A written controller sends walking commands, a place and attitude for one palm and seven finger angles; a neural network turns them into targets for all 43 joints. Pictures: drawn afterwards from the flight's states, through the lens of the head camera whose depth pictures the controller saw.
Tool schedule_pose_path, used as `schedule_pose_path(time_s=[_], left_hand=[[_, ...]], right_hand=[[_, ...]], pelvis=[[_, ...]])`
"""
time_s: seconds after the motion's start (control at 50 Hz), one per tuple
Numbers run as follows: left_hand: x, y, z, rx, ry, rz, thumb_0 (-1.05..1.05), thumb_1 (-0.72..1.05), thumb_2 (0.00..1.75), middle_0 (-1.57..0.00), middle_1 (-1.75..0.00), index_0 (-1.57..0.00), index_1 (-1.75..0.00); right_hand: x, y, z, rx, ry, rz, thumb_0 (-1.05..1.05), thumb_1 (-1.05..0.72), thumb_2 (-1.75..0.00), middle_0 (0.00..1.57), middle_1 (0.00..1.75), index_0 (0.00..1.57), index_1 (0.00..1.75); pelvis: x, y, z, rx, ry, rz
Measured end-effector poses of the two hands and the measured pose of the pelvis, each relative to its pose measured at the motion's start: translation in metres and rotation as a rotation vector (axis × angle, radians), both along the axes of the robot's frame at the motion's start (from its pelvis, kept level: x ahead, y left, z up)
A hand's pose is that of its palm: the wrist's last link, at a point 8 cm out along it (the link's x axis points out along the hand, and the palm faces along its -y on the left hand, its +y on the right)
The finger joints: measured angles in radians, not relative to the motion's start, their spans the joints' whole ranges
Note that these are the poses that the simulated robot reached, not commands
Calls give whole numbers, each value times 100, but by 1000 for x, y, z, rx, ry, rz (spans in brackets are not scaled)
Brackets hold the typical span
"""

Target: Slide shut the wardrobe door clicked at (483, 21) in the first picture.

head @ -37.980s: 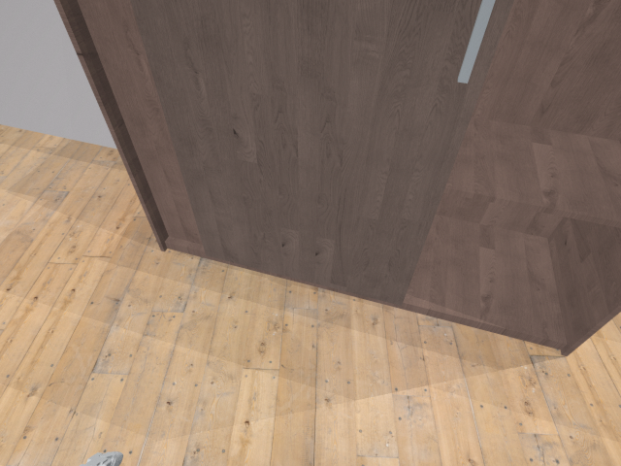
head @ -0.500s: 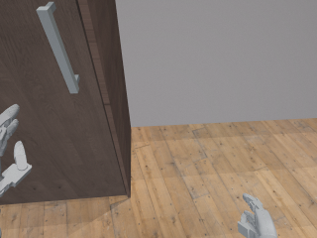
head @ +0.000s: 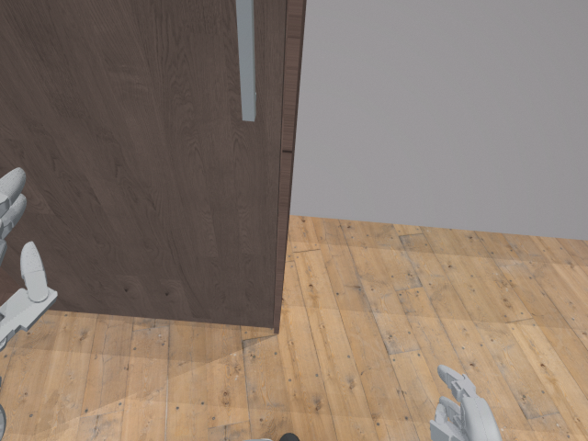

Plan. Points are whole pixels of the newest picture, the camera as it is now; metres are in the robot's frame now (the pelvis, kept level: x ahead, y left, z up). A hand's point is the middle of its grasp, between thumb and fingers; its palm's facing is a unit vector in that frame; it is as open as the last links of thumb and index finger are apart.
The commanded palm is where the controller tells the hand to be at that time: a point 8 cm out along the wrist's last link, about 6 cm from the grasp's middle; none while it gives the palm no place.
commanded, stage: step back with the hand held close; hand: left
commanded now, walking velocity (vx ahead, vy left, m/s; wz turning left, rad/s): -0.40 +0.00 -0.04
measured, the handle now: (248, 49) +0.55 +0.13 +0.25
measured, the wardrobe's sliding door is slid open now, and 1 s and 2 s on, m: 0.00 0.00 0.00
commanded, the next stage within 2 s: stop stepping back and stand still in 0.40 s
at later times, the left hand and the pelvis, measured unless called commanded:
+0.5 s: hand out of the picture +0.09 +0.40 +0.19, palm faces +0.41 -0.90 -0.14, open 7.5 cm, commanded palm -0.01 +0.43 +0.19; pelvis -0.17 +0.14 -0.05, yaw -4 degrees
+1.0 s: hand out of the picture -0.13 +0.49 +0.18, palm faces +0.19 -0.86 -0.47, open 7.5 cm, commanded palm -0.17 +0.55 +0.19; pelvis -0.35 +0.27 +0.00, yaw -8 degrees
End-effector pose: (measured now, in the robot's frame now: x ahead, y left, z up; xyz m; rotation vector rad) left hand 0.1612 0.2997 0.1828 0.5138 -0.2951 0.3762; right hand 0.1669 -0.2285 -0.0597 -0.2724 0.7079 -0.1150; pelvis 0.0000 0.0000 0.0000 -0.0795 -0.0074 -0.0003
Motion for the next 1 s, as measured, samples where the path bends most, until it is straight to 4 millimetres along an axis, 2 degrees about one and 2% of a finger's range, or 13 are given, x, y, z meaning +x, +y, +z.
schedule_pose_path(time_s=[0.14, 0.24, 0.28, 0.34, 0.42, 0.5, 0.58, 0.66, 0.72, 0.78, 0.84, 0.9, 1.0], left_hand=[[-38, 30, -4, 18, -98, -13, 2, 89, 90, -21, -30, -21, -30], [-53, 63, -10, -49, -180, -34, 2, 88, 90, -21, -30, -21, -30], [-72, 80, -5, -10, -229, -47, 2, 88, 90, -21, -30, -21, -30], [-100, 97, -11, 55, -347, -93, 2, 89, 90, -21, -30, -21, -30], [-107, 120, -11, 31, -536, -159, 2, 88, 90, -21, -30, -21, -30], [-111, 143, 0, -71, -503, -175, 2, 88, 90, -21, -30, -21, -30], [-152, 149, 24, -97, -360, -227, 2, 89, 90, -21, -30, -20, -30], [-214, 157, 41, 137, -305, -288, 2, 89, 90, -21, -30, -20, -30], [-224, 187, 48, 153, -326, -261, 1, 88, 90, -21, -30, -21, -30], [-221, 228, 34, 56, -278, -158, 1, 88, 90, -21, -30, -21, -30], [-227, 249, 13, -5, -171, -141, 1, 89, 90, -21, -30, -21, -30], [-252, 245, 4, -26, -55, -194, 2, 89, 90, -20, -30, -20, -30], [-318, 233, 19, 61, 4, -273, 2, 89, 90, -21, -30, -21, -30]], right_hand=[[-15, 20, 6, -53, -51, 24, 1, -90, -90, 21, 30, 20, 30], [-45, 40, 6, -100, -51, 1, 1, -90, -90, 21, 30, 20, 30], [-58, 54, 4, -69, -73, -3, 1, -90, -90, 21, 30, 20, 30], [-79, 76, -7, -93, -79, 27, 1, -90, -90, 21, 30, 20, 30], [-119, 114, -36, -108, -70, 25, 1, -90, -90, 21, 30, 20, 30], [-187, 162, -41, -7, 41, -27, 1, -90, -90, 20, 29, 20, 30], [-256, 201, -21, 89, 122, -73, 2, -90, -90, 21, 30, 20, 30], [-304, 213, -31, 97, 103, -121, 1, -89, -90, 21, 30, 20, 30], [-339, 223, -31, 54, 147, -161, 1, -90, -90, 21, 30, 20, 30], [-364, 227, -31, 8, 110, -212, 2, -90, -90, 21, 30, 20, 30], [-388, 234, -26, -12, 79, -274, 2, -90, -90, 21, 30, 20, 30], [-410, 246, -9, 6, 64, -277, 2, -90, -90, 21, 30, 20, 30], [-432, 256, 2, 20, 53, -232, 2, -90, -90, 21, 30, 20, 30]], pelvis=[[-29, 25, -14, -24, -25, 4], [-60, 54, -22, -80, -59, 20], [-72, 67, -28, -69, -55, 41], [-94, 88, -51, -13, -83, -64], [-132, 122, -76, -60, -127, -72], [-175, 140, -53, -67, -135, -77], [-207, 162, -13, -53, -69, -69], [-234, 193, -24, 86, 16, -207], [-254, 216, -16, 55, -14, -185], [-271, 244, -18, 31, -12, -161], [-300, 263, -17, 50, -31, -163], [-323, 269, -4, 43, -37, -161], [-348, 272, 4, 41, -3, -138]])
